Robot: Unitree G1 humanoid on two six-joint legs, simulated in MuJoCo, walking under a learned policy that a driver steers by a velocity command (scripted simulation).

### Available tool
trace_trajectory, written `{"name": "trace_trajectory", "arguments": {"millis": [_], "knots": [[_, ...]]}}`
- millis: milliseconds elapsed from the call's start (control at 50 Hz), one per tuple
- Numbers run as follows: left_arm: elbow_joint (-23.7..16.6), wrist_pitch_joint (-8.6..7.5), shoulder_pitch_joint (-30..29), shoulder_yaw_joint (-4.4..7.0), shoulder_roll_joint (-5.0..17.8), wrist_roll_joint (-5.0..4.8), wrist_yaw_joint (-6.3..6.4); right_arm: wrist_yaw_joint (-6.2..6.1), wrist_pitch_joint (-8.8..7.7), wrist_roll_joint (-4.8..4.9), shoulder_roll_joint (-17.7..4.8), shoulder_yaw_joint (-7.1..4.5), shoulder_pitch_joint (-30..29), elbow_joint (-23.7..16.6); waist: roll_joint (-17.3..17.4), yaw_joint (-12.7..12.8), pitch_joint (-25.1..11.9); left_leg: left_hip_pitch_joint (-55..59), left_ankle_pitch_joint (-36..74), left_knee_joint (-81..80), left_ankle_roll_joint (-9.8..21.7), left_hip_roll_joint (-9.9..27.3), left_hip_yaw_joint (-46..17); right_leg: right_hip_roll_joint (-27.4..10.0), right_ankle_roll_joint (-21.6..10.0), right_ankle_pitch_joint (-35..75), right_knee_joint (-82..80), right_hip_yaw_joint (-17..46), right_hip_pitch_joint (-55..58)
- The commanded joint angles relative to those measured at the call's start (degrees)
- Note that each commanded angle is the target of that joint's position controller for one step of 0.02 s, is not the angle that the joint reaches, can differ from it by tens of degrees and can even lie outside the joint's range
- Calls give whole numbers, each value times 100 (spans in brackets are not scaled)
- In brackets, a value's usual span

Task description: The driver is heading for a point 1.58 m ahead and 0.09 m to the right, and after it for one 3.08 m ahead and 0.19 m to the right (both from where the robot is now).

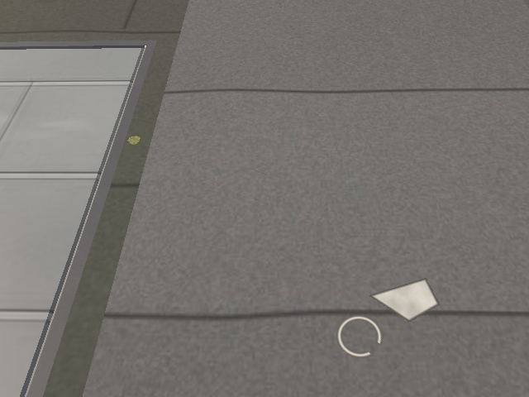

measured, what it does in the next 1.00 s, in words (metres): walks ahead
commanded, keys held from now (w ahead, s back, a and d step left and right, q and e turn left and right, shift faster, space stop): no key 0.32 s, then w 0.68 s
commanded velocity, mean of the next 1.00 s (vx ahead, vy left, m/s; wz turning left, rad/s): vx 0.23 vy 0.00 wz -0.02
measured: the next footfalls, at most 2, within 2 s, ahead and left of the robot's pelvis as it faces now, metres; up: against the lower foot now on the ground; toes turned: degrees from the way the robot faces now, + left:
right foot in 1.04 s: +0.45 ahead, -0.08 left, +0.00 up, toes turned -1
left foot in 1.56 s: +0.73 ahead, +0.17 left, +0.00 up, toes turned +3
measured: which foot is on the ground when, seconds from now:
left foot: down 0.00-1.00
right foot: down 0.00-0.56, up 0.58-1.00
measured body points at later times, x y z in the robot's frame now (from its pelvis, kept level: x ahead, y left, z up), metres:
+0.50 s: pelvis +0.02 +0.01 +0.00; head +0.02 +0.01 +0.45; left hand +0.11 +0.27 -0.13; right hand +0.10 -0.27 -0.13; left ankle +0.00 +0.13 -0.72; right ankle -0.01 -0.12 -0.74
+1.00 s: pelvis +0.23 +0.03 -0.01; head +0.27 +0.04 +0.44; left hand +0.49 +0.23 -0.08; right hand +0.13 -0.23 -0.14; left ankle +0.03 +0.12 -0.74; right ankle +0.41 -0.09 -0.72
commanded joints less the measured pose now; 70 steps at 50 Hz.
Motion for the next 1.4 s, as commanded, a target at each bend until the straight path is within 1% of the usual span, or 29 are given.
{"name": "trace_trajectory", "arguments": {"millis": [20,160,320,360,420,480,520,540,560,580,600,620,640,720,760,840,940,1000,1020,1040,1060,1080,1100,1120,1140,1180,1240,1320,1400], "knots": [[-305,-166,-74,186,783,0,10,-43,-61,16,-648,-142,-142,-269,-775,85,-161,-4,621,-226,-6,47,-51,-667,-295,868,-752,778,-13],[-165,-170,-88,157,700,-25,32,-99,-81,38,-641,-138,27,101,-383,92,-169,103,770,-345,-63,80,-42,-542,-302,1117,-661,672,58],[175,-181,-15,171,654,-55,36,-170,-71,61,-681,-139,129,445,-264,78,-243,225,888,-374,-73,98,-24,-417,-272,1446,-590,503,139],[312,-143,149,220,759,-94,71,-191,-52,99,-624,-133,213,555,-420,134,-295,74,-123,-64,-33,-156,288,-362,-386,-198,-767,551,149],[442,-154,564,344,1167,-166,85,-179,-169,190,-523,-114,-183,339,-1141,421,400,-1179,-1100,1105,211,-355,399,-1216,-1044,-3003,-1701,1984,-101],[508,-341,571,337,1093,-220,99,-31,-429,325,-568,-140,-212,241,-1347,325,604,-1737,-1575,1589,687,41,-135,-1761,-1323,-2459,-1886,2593,62],[387,-346,41,321,1053,-311,84,86,-556,324,-528,-145,329,501,-1017,-67,382,-564,-777,410,885,-43,85,-1404,-1024,-1647,-1620,1811,-341],[339,-323,-178,307,1006,-306,76,110,-576,269,-525,-186,916,818,-831,-340,153,569,126,-103,817,-302,316,-1030,-817,-1257,-1220,1268,-846],[286,-339,-273,237,745,-230,67,116,-566,191,-645,-246,1462,1058,-413,-501,-29,1415,192,-240,770,-123,-93,-613,-560,-806,-318,705,-1392],[100,-391,-379,116,324,-164,63,94,-573,168,-1165,-357,2042,1107,1074,-623,-207,1992,-1008,-1297,1220,1158,-2190,93,-71,-885,1653,-204,-2296],[-46,-492,-353,211,632,-292,100,161,-623,105,-1401,-369,2035,1043,1474,-544,-21,1915,-1665,-1940,1915,1982,-4050,274,-15,-1779,2865,88,-3116],[72,-575,-112,262,827,-393,78,144,-666,126,-1071,-270,1524,880,797,-278,385,1745,-1919,-1936,1928,1959,-3771,-147,-109,-1376,3480,436,-3505],[194,-642,11,268,857,-396,26,121,-675,148,-817,-211,1240,767,567,-164,545,1709,-1713,-1911,1701,1651,-3108,-358,-203,-742,3573,376,-3638],[257,-692,-231,292,676,-221,-112,122,-588,100,-496,-70,1351,772,481,-134,265,1766,1198,-1879,1235,981,-1400,-665,-160,575,3042,-70,-3359],[178,-653,-438,241,493,-210,-159,72,-529,103,-577,-70,1522,817,366,-166,202,1730,2197,-1871,1272,870,-970,-634,-15,850,2682,-260,-3336],[-128,-676,-1317,111,269,-253,-218,-53,-456,99,-725,-68,1585,804,328,-329,460,1108,2214,-2177,1207,655,-470,-450,119,1755,1099,-519,-2728],[-355,-753,-1922,96,404,-303,-353,-85,-421,190,-808,-122,1862,936,359,-300,702,1531,2472,-2107,1268,1010,-410,-301,-117,1933,157,-475,-2455],[-246,-768,-1393,232,752,-270,-353,-104,-360,167,-1002,-220,1695,880,560,200,86,2053,4937,-1136,1116,1140,-314,9,-451,1413,91,-598,-1544],[-12,-749,-591,347,963,-277,-308,-108,-300,133,-1023,-234,1591,845,602,639,-453,1984,5784,-207,1020,1010,-177,182,-630,1392,32,-722,-547],[293,-710,437,455,1183,-271,-231,-116,-272,93,-964,-205,1510,767,543,1107,-1077,1142,5456,1034,862,817,-111,-69,-852,1539,107,-456,1068],[484,-674,1330,575,1694,-110,-176,-67,-332,15,-386,-38,2004,600,-570,1019,-2100,-1028,2867,3243,593,122,41,-1579,-1586,941,250,1685,3537],[608,-660,1426,486,1403,-176,-202,-4,-469,118,-51,80,2301,741,-1488,858,-2854,-2136,-1568,4744,464,-719,-564,-2462,-2154,-187,-861,4093,4115],[606,-656,958,365,1042,-226,-196,43,-605,308,-721,-119,1622,524,-1098,889,-1785,-2743,-1462,5177,577,-345,-894,-2199,-1822,-713,-1246,3665,3221],[555,-665,481,310,889,-215,-181,47,-677,423,-862,-159,1045,309,-796,718,-927,-2833,-970,5027,654,-53,-683,-1993,-1606,-443,-1432,2745,2209],[565,-712,129,269,779,-173,-210,16,-692,373,-744,-155,807,256,-312,482,-414,-2661,-530,4617,635,204,-554,-1753,-1482,220,-1668,2098,1276],[592,-794,-176,224,599,-84,-243,-18,-567,246,-557,-182,1036,329,-487,98,-256,-1991,-122,4140,564,492,-584,-1383,-1365,859,-1981,1346,357],[788,-884,-89,247,728,-145,-246,-45,-405,182,-372,-155,960,238,-511,-45,-14,-1994,78,3574,372,622,-461,-1302,-1479,1163,-2335,845,-248],[986,-848,267,290,977,-158,-116,-26,-439,104,-377,-128,-19,-122,-399,213,226,-2411,1434,1996,192,604,-325,-1096,-1352,1429,-2439,353,-152],[1223,-781,804,314,1180,-243,-68,72,-515,170,-272,-54,-859,-354,-352,568,243,-2077,2218,745,191,303,-89,-1111,-1181,1410,-2311,120,218]]}}
Keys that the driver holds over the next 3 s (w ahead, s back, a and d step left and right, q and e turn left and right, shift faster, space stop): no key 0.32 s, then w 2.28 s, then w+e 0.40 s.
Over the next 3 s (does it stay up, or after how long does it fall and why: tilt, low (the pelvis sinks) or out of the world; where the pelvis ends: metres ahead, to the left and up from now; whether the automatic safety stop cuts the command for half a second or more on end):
stays up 1.34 0.09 0.01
